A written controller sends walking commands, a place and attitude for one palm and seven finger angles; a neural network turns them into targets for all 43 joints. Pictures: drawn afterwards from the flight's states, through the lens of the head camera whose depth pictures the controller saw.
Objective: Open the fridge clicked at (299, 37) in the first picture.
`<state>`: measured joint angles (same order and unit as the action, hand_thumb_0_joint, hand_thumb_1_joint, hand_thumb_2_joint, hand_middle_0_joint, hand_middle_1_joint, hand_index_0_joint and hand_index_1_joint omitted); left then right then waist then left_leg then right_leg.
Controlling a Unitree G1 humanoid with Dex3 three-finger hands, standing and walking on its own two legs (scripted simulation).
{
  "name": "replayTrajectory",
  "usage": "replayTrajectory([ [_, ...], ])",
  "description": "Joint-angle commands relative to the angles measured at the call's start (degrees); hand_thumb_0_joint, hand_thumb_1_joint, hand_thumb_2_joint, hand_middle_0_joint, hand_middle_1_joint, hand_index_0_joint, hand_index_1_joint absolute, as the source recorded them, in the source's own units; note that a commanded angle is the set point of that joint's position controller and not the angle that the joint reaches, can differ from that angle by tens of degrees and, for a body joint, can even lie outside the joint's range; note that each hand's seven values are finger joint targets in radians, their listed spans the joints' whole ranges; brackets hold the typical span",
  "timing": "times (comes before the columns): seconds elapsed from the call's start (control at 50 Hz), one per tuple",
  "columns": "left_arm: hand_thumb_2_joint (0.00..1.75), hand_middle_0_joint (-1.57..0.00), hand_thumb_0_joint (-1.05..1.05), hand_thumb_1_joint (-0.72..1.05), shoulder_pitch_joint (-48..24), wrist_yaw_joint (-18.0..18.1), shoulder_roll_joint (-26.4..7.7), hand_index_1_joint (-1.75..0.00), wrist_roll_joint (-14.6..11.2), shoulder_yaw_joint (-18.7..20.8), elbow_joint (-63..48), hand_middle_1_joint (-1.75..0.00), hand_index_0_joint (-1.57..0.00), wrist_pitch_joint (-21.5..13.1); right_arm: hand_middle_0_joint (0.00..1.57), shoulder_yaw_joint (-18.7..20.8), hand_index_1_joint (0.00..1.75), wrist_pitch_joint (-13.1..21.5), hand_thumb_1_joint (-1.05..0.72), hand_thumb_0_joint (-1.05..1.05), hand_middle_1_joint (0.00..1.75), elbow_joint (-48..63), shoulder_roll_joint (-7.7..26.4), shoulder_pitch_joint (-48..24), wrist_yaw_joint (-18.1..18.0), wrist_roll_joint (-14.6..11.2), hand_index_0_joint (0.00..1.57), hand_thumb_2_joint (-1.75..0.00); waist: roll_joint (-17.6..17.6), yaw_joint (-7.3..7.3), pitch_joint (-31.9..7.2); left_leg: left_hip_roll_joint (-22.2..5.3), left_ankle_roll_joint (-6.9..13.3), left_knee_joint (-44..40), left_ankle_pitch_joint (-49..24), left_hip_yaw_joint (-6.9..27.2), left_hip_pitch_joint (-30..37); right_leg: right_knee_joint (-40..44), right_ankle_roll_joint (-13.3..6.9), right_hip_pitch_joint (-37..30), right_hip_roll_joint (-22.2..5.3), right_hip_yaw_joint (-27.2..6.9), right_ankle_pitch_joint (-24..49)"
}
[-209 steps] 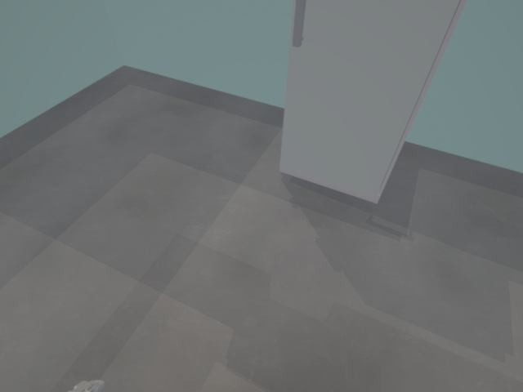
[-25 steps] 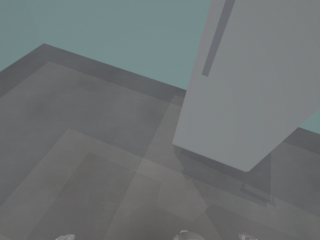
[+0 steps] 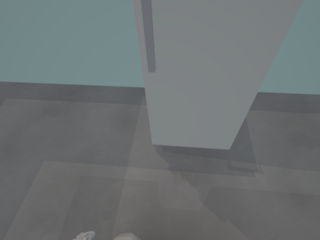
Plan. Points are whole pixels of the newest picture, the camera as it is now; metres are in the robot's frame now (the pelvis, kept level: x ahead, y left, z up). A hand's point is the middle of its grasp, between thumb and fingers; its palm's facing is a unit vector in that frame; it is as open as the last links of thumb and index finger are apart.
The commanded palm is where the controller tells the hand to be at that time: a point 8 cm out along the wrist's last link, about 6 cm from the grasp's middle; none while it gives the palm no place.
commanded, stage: take the last steps up to it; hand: left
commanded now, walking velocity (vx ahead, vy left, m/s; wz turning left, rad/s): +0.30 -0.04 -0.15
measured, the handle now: (149, 26) +0.74 +0.05 +0.15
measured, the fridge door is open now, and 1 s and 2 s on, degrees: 0 0 0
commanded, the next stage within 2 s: come to a stop and stand still in 0.70 s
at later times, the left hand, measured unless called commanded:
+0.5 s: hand out of the picture +0.14 +0.19 -0.17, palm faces -0.07 -0.99 -0.15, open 7.4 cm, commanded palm none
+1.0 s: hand (130, 193) +0.28 +0.12 -0.18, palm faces -0.02 -0.98 -0.19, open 7.2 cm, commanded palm none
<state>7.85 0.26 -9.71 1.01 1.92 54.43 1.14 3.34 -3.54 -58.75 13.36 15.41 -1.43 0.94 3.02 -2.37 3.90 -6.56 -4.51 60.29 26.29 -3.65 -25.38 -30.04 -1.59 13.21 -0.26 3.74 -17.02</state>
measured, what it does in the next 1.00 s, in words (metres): walks ahead: left foot, then right foot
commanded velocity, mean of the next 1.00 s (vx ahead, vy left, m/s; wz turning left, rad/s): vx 0.13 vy -0.02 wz -0.04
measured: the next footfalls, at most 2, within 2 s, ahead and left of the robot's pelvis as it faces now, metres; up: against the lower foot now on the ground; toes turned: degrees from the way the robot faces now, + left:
left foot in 0.20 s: +0.07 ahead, +0.14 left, +0.00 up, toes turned +6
right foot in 0.64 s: +0.26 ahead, -0.15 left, +0.00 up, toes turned -15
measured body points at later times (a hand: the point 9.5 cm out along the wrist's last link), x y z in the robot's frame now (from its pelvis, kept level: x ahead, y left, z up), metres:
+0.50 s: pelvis +0.10 +0.01 +0.01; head +0.12 +0.03 +0.46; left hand +0.15 +0.25 -0.15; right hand +0.01 -0.19 -0.14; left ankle +0.03 +0.13 -0.73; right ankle +0.14 -0.14 -0.68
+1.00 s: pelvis +0.24 -0.05 +0.00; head +0.25 -0.06 +0.45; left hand +0.29 +0.17 -0.16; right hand +0.30 -0.30 -0.15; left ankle +0.31 +0.06 -0.74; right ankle +0.22 -0.14 -0.73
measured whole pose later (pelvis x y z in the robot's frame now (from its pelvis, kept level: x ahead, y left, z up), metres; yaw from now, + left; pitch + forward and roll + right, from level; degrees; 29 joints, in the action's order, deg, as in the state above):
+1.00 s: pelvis +0.24 -0.05 +0.00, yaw -5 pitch -1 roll -2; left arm 13.4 1.5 -8.3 0.9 1.3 62.5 -1.0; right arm 2.1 0.3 -59.6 10.8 9.3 -1.5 0.5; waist 2.1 1.2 1.9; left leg -5.3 -1.5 32.2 9.2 -5.5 -19.3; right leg -28.7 -2.7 10.4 0.5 10.8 -17.1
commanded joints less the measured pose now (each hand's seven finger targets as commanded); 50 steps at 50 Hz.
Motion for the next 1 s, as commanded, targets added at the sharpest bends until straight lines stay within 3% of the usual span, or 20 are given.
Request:
replayTrajectory([
  [0.0, 0.90, -0.20, 0.00, 0.90, 2.66, 0.63, -11.36, -0.30, 0.34, 3.28, -1.54, -0.30, -0.20, -1.46, 0.20, 0.54, 0.30, 2.13, -0.90, 0.00, 0.30, 4.15, 2.54, -0.12, 0.82, 0.74, 0.20, -0.90, -11.97, 2.20, -2.28, 0.21, -0.44, -3.69, -3.24, -0.55, -2.55, 15.02, -8.23, -2.06, -13.49, -12.65, 6.94],
  [0.08, 0.90, -0.20, 0.00, 0.90, 4.39, 0.07, -12.27, -0.30, 0.56, 3.65, -0.30, -0.30, -0.20, -1.91, 0.20, 0.35, 0.30, 3.71, -0.90, 0.00, 0.30, 5.40, 1.92, -2.14, 1.47, 0.66, 0.20, -0.90, -12.02, 3.33, -0.87, 1.14, 1.01, -16.90, -1.55, -1.77, 2.76, 16.43, -9.00, 0.73, -13.71, -16.28, -6.55],
  [0.14, 0.90, -0.20, 0.00, 0.90, 3.00, -0.30, -10.97, -0.30, -0.21, 3.63, 0.30, -0.30, -0.20, -1.61, 0.20, -0.07, 0.30, 5.02, -0.90, 0.00, 0.30, 2.37, 1.11, 6.69, 0.94, 0.72, 0.20, -0.90, -8.53, -0.53, -2.34, 3.34, 1.68, -32.85, -10.39, -5.45, 18.70, 10.25, -5.64, 6.93, -8.95, -12.08, -12.12],
  [0.16, 0.90, -0.20, 0.00, 0.90, 3.76, -0.59, -7.93, -0.30, -0.39, 3.00, 0.05, -0.30, -0.20, -1.41, 0.20, 0.31, 0.30, 5.57, -0.90, 0.00, 0.30, 1.03, 3.61, 10.02, 0.44, 0.79, 0.20, -0.90, 0.43, -1.71, -1.98, -0.75, 2.80, -38.42, -4.57, 0.65, 25.37, 2.67, -3.40, 13.74, -5.36, -9.62, -13.32],
  [0.18, 0.90, -0.20, 0.00, 0.90, 3.87, -1.10, -3.94, -0.30, -0.60, 2.25, -1.16, -0.30, -0.20, -1.22, 0.20, 1.44, 0.30, 5.74, -0.90, 0.00, 0.30, 0.31, 8.80, 14.10, 0.24, 1.55, 0.20, -0.90, 16.13, -3.25, -0.18, -14.12, 7.34, -47.74, 10.02, 18.89, 26.04, -12.96, -0.25, 22.09, 1.35, -1.39, -15.27],
  [0.2, 0.90, -0.20, 0.00, 0.90, 0.15, -1.28, -4.80, -0.30, 0.03, 2.33, -3.35, -0.30, -0.20, -1.46, 0.20, 1.81, 0.30, 5.42, -0.90, 0.00, 0.30, 0.74, 11.46, 15.60, 0.11, 1.52, 0.20, -0.90, 15.64, -4.03, 2.81, -21.29, 11.68, -54.79, 20.40, 30.45, 20.04, -22.89, -0.14, 24.98, 0.68, -1.65, -15.89],
  [0.22, 0.90, -0.20, 0.00, 0.90, -1.56, -1.32, -6.01, -0.30, 0.86, 2.92, -3.24, -0.30, -0.20, -1.19, 0.20, 1.53, 0.30, 5.74, -0.90, 0.00, 0.30, 0.33, 10.12, 13.93, -0.26, 1.65, 0.20, -0.90, 13.36, -3.50, 4.86, -21.52, 12.10, -57.02, 20.88, 30.98, 17.23, -31.44, -0.15, 26.99, -1.33, -4.54, -12.60],
  [0.26, 0.90, -0.20, 0.00, 0.90, 1.21, -2.18, -5.64, -0.30, 0.89, 3.23, -0.82, -0.30, -0.20, -1.62, 0.20, 0.11, 0.30, 6.42, -0.90, 0.00, 0.30, 1.62, 5.58, 7.80, -0.31, 1.20, 0.20, -0.90, 4.86, 0.02, 6.38, -16.09, 10.75, -55.09, 8.70, 19.19, 14.67, -35.30, 0.45, 25.70, -4.17, -5.00, -3.76],
  [0.32, 0.90, -0.20, 0.00, 0.90, 5.15, -2.39, -3.66, -0.30, 0.58, 2.62, 1.86, -0.30, -0.20, -1.71, 0.20, -0.61, 0.30, 7.72, -0.90, 0.00, 0.30, 0.46, 3.06, 8.32, -0.50, 0.68, 0.20, -0.90, 4.46, 1.44, 1.92, -10.83, 9.72, -52.00, -11.77, 6.65, 18.91, -33.35, 1.78, 22.68, -4.44, -3.10, 2.47],
  [0.42, 0.90, -0.20, 0.00, 0.90, 0.70, -2.24, -2.13, -0.30, 0.50, 1.73, 1.47, -0.30, -0.20, -1.70, 0.20, -0.18, 0.30, 7.79, -0.90, 0.00, 0.30, -2.98, 2.24, 13.40, -0.46, 0.60, 0.20, -0.90, 4.65, -0.17, 2.61, -10.78, 10.92, -49.42, -28.59, 0.54, 24.61, -22.47, 2.90, 23.96, -5.89, 0.66, 3.03],
  [0.5, 0.90, -0.20, 0.00, 0.90, -2.91, -2.18, -1.61, -0.30, 0.19, 1.43, 1.09, -0.30, -0.20, -2.40, 0.20, 0.46, 0.30, 7.08, -0.90, 0.00, 0.30, -4.55, 2.62, 14.21, -0.16, 0.99, 0.20, -0.90, 7.02, -1.46, 3.34, -11.12, 10.93, -46.38, -30.72, -0.78, 23.30, -10.12, 1.75, 17.42, -4.38, 3.77, 1.02],
  [0.54, 0.90, -0.20, 0.00, 0.90, -0.33, -2.11, -1.84, -0.30, 0.20, 1.76, 2.11, -0.30, -0.20, -2.78, 0.20, 0.69, 0.30, 6.82, -0.90, 0.00, 0.30, -4.71, 3.02, 12.27, -0.20, 0.97, 0.20, -0.90, 7.07, 0.34, 2.81, -11.24, 10.34, -43.63, -30.22, -1.13, 20.45, -6.02, 0.82, 10.63, -3.03, 4.71, 2.53],
  [0.58, 0.90, -0.20, 0.00, 0.90, 10.77, -1.74, -4.20, -0.30, 0.40, 2.53, 6.07, -0.30, -0.20, -3.67, 0.20, 0.71, 0.30, 6.69, -0.90, 0.00, 0.30, -4.92, 2.97, 10.71, -0.01, 0.30, 0.20, -0.90, 3.29, 5.50, -2.89, -7.61, 7.82, -31.25, -34.12, -4.91, 17.92, 1.41, -0.23, -4.69, -0.64, 6.42, 7.62],
  [0.6, 0.90, -0.20, 0.00, 0.90, 18.10, -1.11, -8.55, -0.30, 0.71, 3.47, 8.34, -0.30, -0.20, -4.42, 0.20, 0.45, 0.30, 6.82, -0.90, 0.00, 0.30, -4.85, 1.20, 11.35, 0.53, -0.22, 0.20, -0.90, -5.03, 8.63, -7.40, -5.13, 6.10, -18.64, -26.84, -6.24, 7.80, 3.35, -2.69, -18.37, -6.94, -1.56, 7.31],
  [0.62, 0.90, -0.20, 0.00, 0.90, 24.22, -0.21, -14.89, -0.30, 0.59, 5.09, 9.58, -0.30, -0.20, -4.79, 0.20, -0.68, 0.30, 7.03, -0.90, 0.00, 0.30, -2.90, -3.42, 12.67, 0.68, -0.87, 0.20, -0.90, -20.86, 9.54, -12.66, 3.17, 3.73, 0.30, 5.91, -7.41, -6.06, 9.74, -8.91, -27.78, -23.77, -24.95, 11.64],
  [0.64, 0.90, -0.20, 0.00, 0.90, 23.68, 0.18, -15.56, -0.30, -0.49, 4.92, 9.54, -0.30, -0.20, -4.65, 0.20, -0.48, 0.30, 6.28, -0.90, 0.00, 0.30, -1.91, -1.15, 9.76, 0.43, -0.97, 0.20, -0.90, -18.42, 9.50, -13.55, 2.32, 4.84, 9.24, 9.38, 0.47, -6.84, 14.83, -11.42, -22.19, -26.08, -28.62, 8.17],
  [0.7, 0.90, -0.20, 0.00, 0.90, 9.51, 1.06, -6.80, -0.30, -0.19, 2.70, 6.24, -0.30, -0.20, -4.42, 0.20, 0.13, 0.30, 5.70, -0.90, 0.00, 0.30, -2.14, -2.40, 4.69, 0.67, 0.09, 0.20, -0.90, -4.47, 4.18, -1.88, -3.00, 4.71, 10.61, -3.48, 3.22, -6.56, 17.60, -9.35, -3.59, -20.91, -15.15, 4.28],
  [0.76, 0.90, -0.20, 0.00, 0.90, 6.58, 1.26, -3.80, -0.30, 0.36, 1.41, 5.38, -0.30, -0.20, -5.06, 0.20, -0.55, 0.30, 4.27, -0.90, 0.00, 0.30, -3.13, -4.99, 8.56, 0.83, 0.46, 0.20, -0.90, -6.96, 0.63, -2.17, -2.27, 3.01, -0.05, -5.46, 0.56, 0.10, 17.38, -7.71, 2.67, -17.06, -4.68, 16.27],
  [0.92, 0.90, -0.20, 0.00, 0.90, 6.38, 2.08, -6.58, -0.30, -0.23, 0.90, 5.85, -0.30, -0.20, -3.07, 0.20, -1.73, 0.30, 3.68, -0.90, 0.00, 0.30, -1.65, -2.91, 2.63, 0.18, -0.46, 0.20, -0.90, -9.36, 1.53, -4.54, 1.84, 1.84, -29.45, -16.95, -1.43, 10.02, 6.80, -5.61, -3.73, -13.42, -0.33, 38.33],
  [0.98, 0.90, -0.20, 0.00, 0.90, 8.79, 2.57, -5.92, -0.30, -0.29, 1.43, 4.50, -0.30, -0.20, -1.22, 0.20, -0.15, 0.30, 3.21, -0.90, 0.00, 0.30, -0.14, 2.77, 1.92, -0.09, 0.01, 0.20, -0.90, -0.03, 1.77, -3.91, -5.49, 5.78, -33.05, -49.98, 3.44, 19.31, -0.06, -0.30, 3.41, -8.47, 1.33, 21.99],
])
